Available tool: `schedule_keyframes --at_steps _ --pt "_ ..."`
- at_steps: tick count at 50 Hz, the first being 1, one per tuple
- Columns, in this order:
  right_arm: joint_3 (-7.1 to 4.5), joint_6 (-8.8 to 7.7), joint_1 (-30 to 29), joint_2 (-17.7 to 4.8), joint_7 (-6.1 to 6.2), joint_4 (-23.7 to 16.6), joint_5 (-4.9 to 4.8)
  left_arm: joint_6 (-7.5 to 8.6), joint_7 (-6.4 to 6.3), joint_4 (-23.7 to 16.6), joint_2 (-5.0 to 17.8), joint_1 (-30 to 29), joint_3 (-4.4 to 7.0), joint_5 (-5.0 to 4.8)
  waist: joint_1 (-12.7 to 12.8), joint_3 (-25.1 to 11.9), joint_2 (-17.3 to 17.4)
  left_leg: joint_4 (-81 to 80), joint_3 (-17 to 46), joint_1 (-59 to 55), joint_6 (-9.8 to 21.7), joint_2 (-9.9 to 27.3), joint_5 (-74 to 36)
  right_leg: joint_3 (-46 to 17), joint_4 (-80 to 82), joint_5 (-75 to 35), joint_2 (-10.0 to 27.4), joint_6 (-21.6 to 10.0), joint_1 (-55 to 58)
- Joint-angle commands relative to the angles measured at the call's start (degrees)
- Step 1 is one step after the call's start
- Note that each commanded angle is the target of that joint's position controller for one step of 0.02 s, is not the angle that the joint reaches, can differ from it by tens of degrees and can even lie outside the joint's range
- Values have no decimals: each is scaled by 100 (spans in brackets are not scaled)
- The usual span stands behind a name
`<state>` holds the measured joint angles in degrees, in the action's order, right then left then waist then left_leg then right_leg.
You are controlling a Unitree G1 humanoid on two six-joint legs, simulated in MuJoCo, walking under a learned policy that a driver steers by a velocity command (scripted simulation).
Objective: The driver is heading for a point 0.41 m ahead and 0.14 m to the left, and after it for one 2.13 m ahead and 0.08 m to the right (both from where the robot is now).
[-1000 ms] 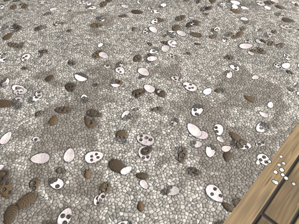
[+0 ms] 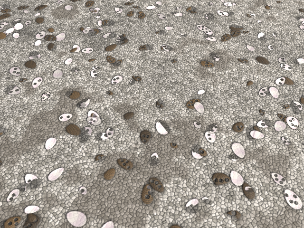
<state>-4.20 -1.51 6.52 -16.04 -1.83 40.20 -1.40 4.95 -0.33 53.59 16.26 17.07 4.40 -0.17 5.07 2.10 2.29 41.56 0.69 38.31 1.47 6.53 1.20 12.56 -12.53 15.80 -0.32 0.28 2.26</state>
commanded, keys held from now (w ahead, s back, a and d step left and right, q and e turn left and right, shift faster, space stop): w+q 0.60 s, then w+e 0.40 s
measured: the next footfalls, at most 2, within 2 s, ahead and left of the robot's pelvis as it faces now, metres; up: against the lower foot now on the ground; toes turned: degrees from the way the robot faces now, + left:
left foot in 0.12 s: +0.23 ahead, +0.13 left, +0.00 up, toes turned +7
right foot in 0.62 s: +0.55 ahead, +0.00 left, +0.00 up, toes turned +25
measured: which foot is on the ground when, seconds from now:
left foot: up 0.00-0.10, down 0.12-0.62, up 0.64-1.00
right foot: down 0.00-0.12, up 0.14-0.60, down 0.62-1.00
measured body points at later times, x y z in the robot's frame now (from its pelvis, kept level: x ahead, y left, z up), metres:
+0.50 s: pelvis +0.27 +0.06 +0.00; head +0.30 +0.09 +0.45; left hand +0.43 +0.36 -0.08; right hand +0.40 -0.21 -0.09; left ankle +0.19 +0.12 -0.74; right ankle +0.50 -0.06 -0.69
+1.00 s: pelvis +0.53 +0.13 +0.00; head +0.56 +0.14 +0.45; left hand +0.42 +0.39 -0.12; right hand +0.83 +0.00 -0.06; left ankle +0.60 +0.29 -0.72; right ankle +0.51 -0.02 -0.74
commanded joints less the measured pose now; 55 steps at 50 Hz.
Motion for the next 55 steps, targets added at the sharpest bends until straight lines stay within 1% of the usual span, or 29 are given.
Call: schedule_keyframes --at_steps 1,4,5,6,7,8,9,10,11,12,14,17,22,27,29,30,31,32,33,34,36,39,43,48,51,52,53,54,55 --pt "-9 -60 -627 -233 -115 -657 -4 -35 -30 -298 1066 -97 228 -89 -71 278 -535 -396 -271 62 162 -114 231 -382 167 -2593 1707 -794 165" --pt "-185 -8 -56 -573 -139 -655 15 -156 -67 -347 1315 -199 301 -155 -565 -214 -790 -537 -710 -1073 516 -660 1044 -77 -1150 -5121 1705 -623 358" --pt "-336 3 768 -804 -108 -443 1 -202 -86 -380 1315 -290 294 -177 -1049 -634 -701 -900 -814 -2196 708 -930 780 86 -2238 -5392 1541 -485 56" --pt "-549 54 1790 -1220 2 -159 -12 -186 -103 -443 1139 -228 221 -81 -1494 -1158 -312 -1037 -221 -3980 973 -763 623 111 -3834 -4212 1334 -229 -1173" --pt "-634 43 1716 -1890 83 -154 -59 -59 -28 -766 249 196 -48 190 -842 -1422 1316 -1360 2739 -5788 1834 747 1068 -105 -5878 1171 304 114 -3818" --pt "-509 -69 1872 -1635 37 -402 21 194 54 -906 523 -138 -60 -9 -1098 -2437 902 -2339 4824 -6267 2405 1379 1978 -1581 -6785 1992 -89 91 -4591" --pt "-393 -161 1722 -1236 0 -324 74 319 105 -1083 880 -762 38 -246 -1233 -1690 433 -2506 4054 -5885 2051 1202 1662 -1756 -6770 1418 205 -36 -5134" --pt "-340 -214 1430 -1064 3 -328 50 384 95 -1110 817 -848 4 -218 -1022 -1143 162 -2488 3271 -5077 1837 952 1233 -1723 -6295 902 448 -134 -5015" --pt "-279 -226 985 -889 14 -401 57 385 46 -1017 812 -802 24 -75 -747 -801 -149 -2516 2702 -4222 1650 703 672 -1734 -5791 574 646 -107 -4587" --pt "-216 -233 704 -737 31 -496 115 321 37 -975 887 -672 76 -4 -529 -651 -66 -2617 2331 -3615 1560 534 113 -1774 -5442 367 772 -77 -4143" --pt "-210 -252 609 -764 71 -541 125 172 52 -1003 800 -567 90 53 -370 -559 -28 -2819 2088 -3024 1594 417 -385 -1713 -5033 181 768 65 -3774" --pt "-263 -264 859 -950 193 -452 80 75 23 -1194 570 -1014 27 126 -451 -336 -62 -2940 1641 -2621 1549 196 -627 -1599 -4084 -600 620 305 -3844" --pt "-283 -198 1285 -991 280 -279 30 125 110 -1511 380 -1982 -71 43 -840 -130 195 -2824 1438 -2373 1130 -128 221 -1548 -2192 -2142 201 327 -3315" --pt "-274 -115 1544 -918 313 -138 -5 235 209 -1699 648 -2182 16 -21 -855 -143 373 -2130 2179 -3062 1021 150 422 -1736 -1551 -1576 52 127 -3088" --pt "-269 -64 1433 -884 327 -164 0 293 201 -1611 754 -1730 92 -32 -597 -263 579 -1731 2372 -3155 908 113 128 -1622 -1338 -1169 -9 -52 -2485" --pt "-209 -60 1359 -724 319 -214 15 323 166 -1487 896 -1190 178 11 -320 -586 548 -1168 2223 -3002 740 -158 -168 -1612 -1178 -1247 85 -227 -1608" --pt "-70 -87 1334 -390 300 -289 111 343 136 -1383 1162 -318 245 121 50 -1364 128 223 1733 -2489 525 -430 193 -2297 -1380 -1195 911 -609 -248" --pt "21 -145 2206 -79 306 -328 -41 264 157 -1098 1598 441 375 190 -217 -2126 -1699 2145 961 -473 47 -1266 2305 -4844 -986 -34 2066 -1595 1725" --pt "-5 -182 2303 -479 320 -199 -77 241 220 -1020 1170 535 284 -16 -141 -1887 -1769 3032 1096 422 -31 -1073 3256 -5953 -496 1212 2279 -1713 1790" --pt "-78 -191 1704 -795 299 -235 -65 205 215 -1083 805 258 176 -67 -28 -1081 -1173 3340 1118 726 -44 -864 2828 -5292 -389 1330 2035 -1529 1152" --pt "-67 -265 826 -753 280 -470 129 101 206 -1155 638 -256 82 23 -197 -276 -546 2881 633 591 -25 -454 2157 -4163 -231 206 1579 -1416 -180" --pt "-24 -340 829 -467 227 -521 169 85 180 -1168 551 -321 18 8 -474 -311 -819 1866 440 -101 -82 -252 1979 -3524 -34 -1106 1165 -1427 -874" --pt "141 -409 197 -166 170 -682 183 11 71 -1107 969 -171 148 -117 -357 -296 -812 84 146 -879 -254 -417 1187 -2896 114 -1448 963 -1396 -1516" --pt "80 -483 -400 -399 93 -813 60 -129 35 -996 996 327 164 -180 -205 -264 -823 -1081 226 -1694 -299 -681 188 -3059 -157 -956 979 -1132 -1583" --pt "-59 -517 74 -607 137 -694 63 -173 10 -1031 832 352 118 -150 -585 -407 -823 -1600 190 -2893 -89 -616 304 -3175 -773 -497 763 -807 -1861" --pt "-146 -522 640 -810 195 -617 118 -150 14 -1105 587 254 39 -103 -903 -695 -696 -1656 546 -3745 116 -175 532 -2958 -1586 -386 471 -591 -2262" --pt "-245 -486 1539 -1210 256 -509 191 -116 15 -1246 116 311 -107 28 -1198 -1421 337 -1710 1687 -5006 470 1011 760 -2282 -3473 965 -18 -295 -3079" --pt "-322 -389 1736 -1503 192 -340 228 -47 1 -1482 173 784 -114 -182 -911 -1641 1913 -2383 3921 -5493 1189 1922 2367 -1845 -4848 1957 -216 -194 -4540" --pt "-220 -402 1513 -1029 161 -374 164 -70 -30 -1341 702 620 19 -250 -981 -1005 1062 -2614 3809 -5016 1137 1669 3145 -2061 -5529 1537 143 -145 -4931"
Velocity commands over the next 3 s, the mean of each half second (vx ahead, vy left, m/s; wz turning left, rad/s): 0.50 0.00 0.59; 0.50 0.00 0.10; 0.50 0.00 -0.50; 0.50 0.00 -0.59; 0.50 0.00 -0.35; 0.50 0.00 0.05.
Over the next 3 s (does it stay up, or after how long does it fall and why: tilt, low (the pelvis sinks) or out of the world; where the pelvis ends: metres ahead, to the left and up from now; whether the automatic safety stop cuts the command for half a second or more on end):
stays up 1.53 -0.09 -0.01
